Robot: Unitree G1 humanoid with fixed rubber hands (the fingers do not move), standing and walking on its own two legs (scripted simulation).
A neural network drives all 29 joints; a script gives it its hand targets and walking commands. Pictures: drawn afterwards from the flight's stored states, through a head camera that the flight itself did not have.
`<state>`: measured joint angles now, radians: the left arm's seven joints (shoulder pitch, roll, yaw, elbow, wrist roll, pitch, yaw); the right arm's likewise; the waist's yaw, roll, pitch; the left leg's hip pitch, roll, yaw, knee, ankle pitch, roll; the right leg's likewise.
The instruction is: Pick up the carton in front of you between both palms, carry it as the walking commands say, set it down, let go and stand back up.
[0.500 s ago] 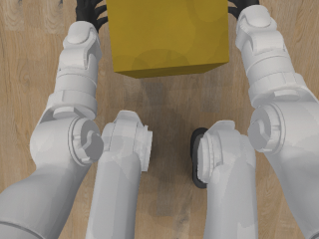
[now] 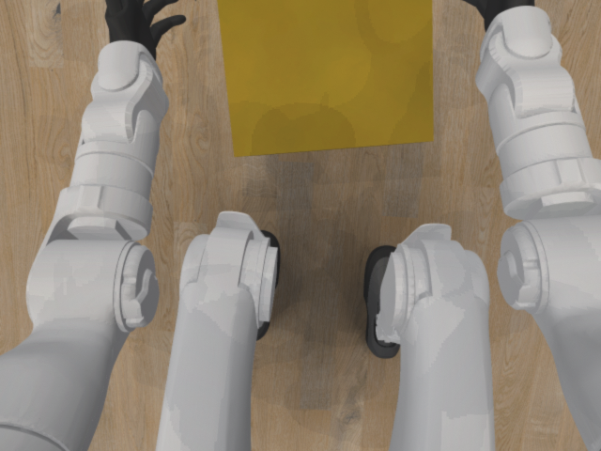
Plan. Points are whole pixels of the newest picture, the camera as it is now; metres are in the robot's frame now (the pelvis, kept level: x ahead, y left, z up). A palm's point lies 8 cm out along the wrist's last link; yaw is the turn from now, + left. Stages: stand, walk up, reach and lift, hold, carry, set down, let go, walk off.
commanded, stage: set down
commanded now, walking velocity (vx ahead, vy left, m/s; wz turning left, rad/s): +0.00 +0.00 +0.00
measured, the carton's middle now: (323, 73) +0.50 +0.02 -0.26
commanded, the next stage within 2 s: let go in 0.84 s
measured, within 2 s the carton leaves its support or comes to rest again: neither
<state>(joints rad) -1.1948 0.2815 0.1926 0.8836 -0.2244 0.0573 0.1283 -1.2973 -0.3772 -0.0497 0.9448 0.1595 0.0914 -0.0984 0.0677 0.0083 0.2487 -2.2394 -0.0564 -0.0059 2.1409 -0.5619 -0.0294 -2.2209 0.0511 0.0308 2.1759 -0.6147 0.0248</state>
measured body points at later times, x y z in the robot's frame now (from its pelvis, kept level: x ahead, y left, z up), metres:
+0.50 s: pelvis +0.01 +0.00 +0.13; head +0.33 -0.01 +0.45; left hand +0.51 +0.23 +0.02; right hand +0.56 -0.17 +0.01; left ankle +0.11 +0.12 -0.35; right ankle +0.10 -0.12 -0.35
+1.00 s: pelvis +0.05 +0.00 +0.26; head +0.33 +0.00 +0.61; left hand +0.50 +0.23 +0.15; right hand +0.54 -0.18 +0.15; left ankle +0.11 +0.12 -0.35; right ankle +0.10 -0.12 -0.35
